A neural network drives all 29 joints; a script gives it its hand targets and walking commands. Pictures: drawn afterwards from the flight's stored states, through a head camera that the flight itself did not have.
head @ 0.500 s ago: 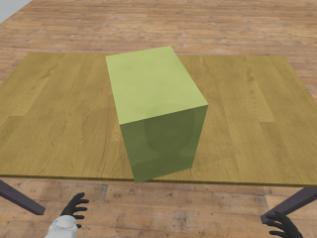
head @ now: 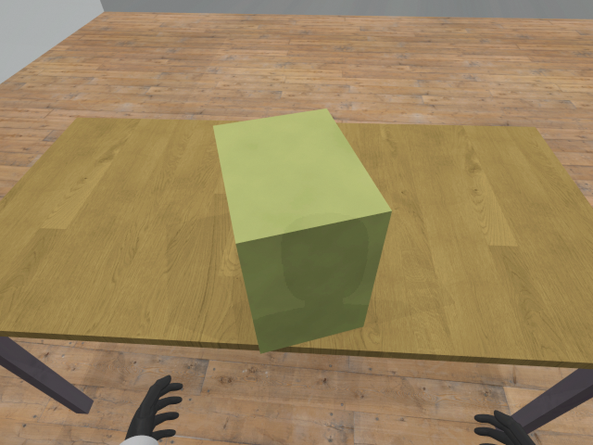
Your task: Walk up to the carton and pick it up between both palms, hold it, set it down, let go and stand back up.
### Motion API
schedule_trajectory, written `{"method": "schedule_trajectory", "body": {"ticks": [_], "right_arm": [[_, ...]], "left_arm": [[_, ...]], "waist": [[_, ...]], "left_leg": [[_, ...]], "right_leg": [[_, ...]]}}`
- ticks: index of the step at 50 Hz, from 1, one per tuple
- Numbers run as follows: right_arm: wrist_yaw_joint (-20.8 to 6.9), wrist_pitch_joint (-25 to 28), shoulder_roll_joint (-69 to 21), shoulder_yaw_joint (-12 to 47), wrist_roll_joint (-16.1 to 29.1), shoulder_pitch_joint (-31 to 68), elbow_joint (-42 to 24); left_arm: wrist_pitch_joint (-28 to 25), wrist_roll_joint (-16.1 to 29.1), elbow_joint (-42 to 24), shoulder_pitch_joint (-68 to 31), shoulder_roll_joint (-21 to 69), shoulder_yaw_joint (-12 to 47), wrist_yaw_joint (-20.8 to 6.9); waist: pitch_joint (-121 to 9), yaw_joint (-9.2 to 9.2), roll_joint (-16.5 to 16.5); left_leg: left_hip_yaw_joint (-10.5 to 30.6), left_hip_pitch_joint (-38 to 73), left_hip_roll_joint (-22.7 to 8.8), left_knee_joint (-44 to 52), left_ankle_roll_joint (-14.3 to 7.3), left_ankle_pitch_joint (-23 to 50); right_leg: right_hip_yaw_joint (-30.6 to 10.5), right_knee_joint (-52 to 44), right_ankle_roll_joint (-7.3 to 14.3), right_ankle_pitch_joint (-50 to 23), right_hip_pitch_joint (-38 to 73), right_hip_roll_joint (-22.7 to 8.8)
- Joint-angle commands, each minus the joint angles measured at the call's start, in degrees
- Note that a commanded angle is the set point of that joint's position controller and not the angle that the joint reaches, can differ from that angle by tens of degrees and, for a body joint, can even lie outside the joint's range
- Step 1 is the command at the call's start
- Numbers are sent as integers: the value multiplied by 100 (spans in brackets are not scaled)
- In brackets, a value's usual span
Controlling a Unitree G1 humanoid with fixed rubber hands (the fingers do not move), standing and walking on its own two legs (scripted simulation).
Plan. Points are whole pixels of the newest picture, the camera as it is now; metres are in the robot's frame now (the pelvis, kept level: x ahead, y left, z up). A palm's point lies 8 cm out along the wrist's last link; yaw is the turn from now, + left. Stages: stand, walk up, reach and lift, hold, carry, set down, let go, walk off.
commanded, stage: reach and lift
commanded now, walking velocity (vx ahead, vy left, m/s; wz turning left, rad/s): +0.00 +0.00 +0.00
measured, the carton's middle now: (293, 232) +0.45 +0.05 +0.03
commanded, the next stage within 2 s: none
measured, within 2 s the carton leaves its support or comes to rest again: neither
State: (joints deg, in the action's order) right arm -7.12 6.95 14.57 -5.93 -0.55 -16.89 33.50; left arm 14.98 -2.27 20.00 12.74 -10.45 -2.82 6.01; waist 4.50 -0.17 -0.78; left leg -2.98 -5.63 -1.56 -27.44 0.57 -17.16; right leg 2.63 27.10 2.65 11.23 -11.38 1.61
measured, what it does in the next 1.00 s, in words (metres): stands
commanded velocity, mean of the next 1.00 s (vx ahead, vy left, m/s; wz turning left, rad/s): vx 0.00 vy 0.00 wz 0.00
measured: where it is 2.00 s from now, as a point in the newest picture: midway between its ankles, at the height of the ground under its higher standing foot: outside the picture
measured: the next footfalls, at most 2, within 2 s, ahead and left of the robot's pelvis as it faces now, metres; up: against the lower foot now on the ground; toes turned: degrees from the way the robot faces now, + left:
none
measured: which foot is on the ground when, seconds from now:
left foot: down 0.00-1.00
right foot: down 0.00-1.00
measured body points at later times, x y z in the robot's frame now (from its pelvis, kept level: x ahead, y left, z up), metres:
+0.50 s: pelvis +0.02 +0.00 +0.01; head +0.02 +0.02 +0.46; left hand +0.19 +0.21 -0.04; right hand +0.19 -0.25 -0.05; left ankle -0.02 +0.12 -0.74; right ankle +0.04 -0.09 -0.74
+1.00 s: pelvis +0.02 -0.01 +0.00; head +0.02 +0.00 +0.45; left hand +0.21 +0.17 -0.02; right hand +0.21 -0.24 -0.03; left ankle -0.02 +0.12 -0.74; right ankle +0.04 -0.09 -0.74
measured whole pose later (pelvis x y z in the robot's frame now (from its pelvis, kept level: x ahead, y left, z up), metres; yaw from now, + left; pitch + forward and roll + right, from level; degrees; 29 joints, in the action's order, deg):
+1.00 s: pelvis +0.02 -0.01 +0.00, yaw +1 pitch -2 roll +0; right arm -10.2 28.8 17.8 5.9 20.0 -12.0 37.9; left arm -14.2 -2.5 17.0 17.1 -0.1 2.3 12.7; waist 1.3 -1.3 -1.9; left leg -1.7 -5.5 -1.9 -23.6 1.4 -16.3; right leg 2.5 24.2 3.5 11.1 -11.4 2.5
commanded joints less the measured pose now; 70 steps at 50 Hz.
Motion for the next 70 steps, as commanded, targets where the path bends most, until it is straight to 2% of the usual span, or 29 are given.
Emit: {"method": "schedule_trajectory", "body": {"ticks": [1,7,10,11,12,13,18,21,22,23,24,25,27,29,34,36,39,40,45,50,55,56,57,58,59,61,64,66,70], "right_arm": [[-45,266,955,-309,168,203,-612],[-159,510,1063,-169,469,233,-588],[-216,693,1118,-104,628,277,-494],[-239,756,1128,-89,690,291,-447],[-243,804,1131,-18,740,305,-376],[-248,856,1206,-34,729,317,-339],[-292,1183,1269,93,999,304,-155],[-299,1388,1339,198,1135,329,-191],[-298,1423,1361,204,1181,319,-124],[-286,1470,1290,278,1240,249,20],[-301,1564,1322,290,1308,282,-100],[-298,1624,1306,354,1370,237,7],[-276,1765,1279,458,1449,253,50],[-261,1897,1230,522,1510,189,67],[-275,2200,1202,679,1722,422,94],[-287,2307,1265,728,1789,341,54],[-284,2417,1217,810,1893,446,-8],[-271,2460,1236,819,1961,467,-157],[-308,2505,1237,838,2058,696,-174],[-296,2332,1206,927,2105,1009,-273],[-257,2015,1241,917,2179,1297,-553],[-231,1941,1196,953,2183,1653,-732],[-226,1874,1230,886,2168,1539,-768],[-197,1767,1180,902,2169,1781,-822],[-193,1693,1173,930,2182,1671,-924],[-153,1508,1086,931,2158,1672,-973],[-132,1278,1166,820,2131,1708,-1085],[-100,1102,1149,754,2047,1833,-1221],[-79,851,1036,615,1903,2192,-1524]], "left_arm": [[-364,-46,-789,-314,-363,-160,132],[-735,-104,-917,-99,2,-33,270],[-996,-126,-1020,-92,102,24,328],[-1101,-117,-1093,-55,171,86,355],[-1177,-151,-1052,-31,221,85,371],[-1244,-171,-959,54,226,100,373],[-1683,-161,-1112,167,407,206,429],[-1899,-175,-1064,230,486,258,444],[-1960,-143,-1054,268,517,302,446],[-2023,-195,-940,323,556,302,438],[-2109,-181,-1143,324,567,304,456],[-2175,-170,-1054,354,638,371,463],[-2335,-189,-892,426,680,369,455],[-2522,-166,-1018,425,741,397,450],[-2862,-201,-996,258,779,448,527],[-2949,-181,-1020,452,823,430,571],[-3058,-191,-1042,402,916,444,583],[-3103,-132,-1076,433,883,478,594],[-3218,-44,-1124,252,999,567,668],[-3071,-32,-1174,8,979,476,695],[-2699,-20,-1454,-288,974,406,734],[-2610,-22,-1526,-674,932,320,732],[-2519,-29,-1523,-427,926,306,739],[-2414,-14,-1615,-773,915,330,747],[-2326,-37,-1690,-625,935,264,765],[-2132,-86,-1818,-652,1014,256,736],[-1841,-68,-2122,-624,1058,254,715],[-1646,-82,-2170,-789,1061,222,692],[-1369,-81,-2450,-1134,1085,168,725]], "waist": [[-286,-66,-95],[-203,-138,-155],[-310,-167,-85],[-360,-116,-102],[-343,-190,-61],[-324,-160,-183],[-540,-189,-134],[-585,-189,-229],[-553,-138,-280],[-546,-163,-201],[-668,-194,-201],[-577,-134,-213],[-570,-165,-245],[-641,-139,-293],[-611,-128,-140],[-653,-115,-149],[-633,-125,-184],[-637,-107,-268],[-645,-137,-274],[-776,-155,-384],[-935,-171,-388],[-962,-227,-464],[-959,-163,-486],[-1009,-196,-408],[-1003,-234,-428],[-974,-208,-383],[-1059,-130,-296],[-1008,-75,-363],[-957,-206,-386]], "left_leg": [[26,-843,80,787,23,47],[53,-501,111,949,65,417],[63,-453,100,1021,101,551],[86,-394,89,1064,93,596],[73,-402,104,1064,94,674],[102,-366,91,1065,96,671],[119,-237,91,1053,128,1068],[138,-307,104,1003,123,1151],[175,-316,106,993,108,1090],[146,-317,102,977,124,1247],[167,-282,108,966,131,1255],[199,-303,93,948,138,1327],[165,-367,115,940,124,1291],[181,-426,102,933,150,1375],[162,-548,120,838,149,1194],[197,-584,112,787,142,1344],[204,-674,106,784,135,1261],[213,-726,110,772,118,1207],[201,-781,63,767,94,1109],[165,-859,97,778,62,896],[80,-818,130,776,79,923],[70,-870,143,774,64,827],[99,-863,131,792,43,791],[48,-919,153,797,51,749],[53,-843,147,821,47,821],[27,-817,170,837,61,869],[79,-668,131,895,83,996],[89,-594,134,975,77,973],[68,-548,86,1088,66,901]], "right_leg": [[-370,-623,-92,-7,697,-142],[-344,-802,-51,-293,647,-123],[-350,-851,-5,-427,748,-128],[-296,-834,10,-479,752,-81],[-329,-866,27,-527,805,-83],[-320,-873,20,-547,789,-81],[-328,-889,43,-832,888,-85],[-343,-852,57,-1021,920,-66],[-371,-874,76,-973,932,-63],[-385,-869,91,-1099,997,-84],[-394,-869,80,-1110,983,-88],[-394,-839,106,-1182,963,-62],[-439,-827,89,-1408,1038,-88],[-447,-799,86,-1515,1169,-119],[-496,-706,135,-1148,1022,-137],[-475,-656,150,-1347,1081,-119],[-515,-649,149,-1240,1095,-133],[-484,-602,131,-1187,1079,-100],[-512,-637,195,-673,840,-85],[-670,-700,198,-444,840,-128],[-795,-774,183,-518,878,-209],[-885,-831,168,-437,911,-254],[-908,-877,159,-389,892,-251],[-949,-880,158,-376,924,-298],[-909,-878,148,-445,975,-264],[-999,-956,156,-567,992,-351],[-935,-972,150,-701,1086,-308],[-933,-1029,137,-728,1088,-312],[-878,-1072,166,-449,1028,-266]]}}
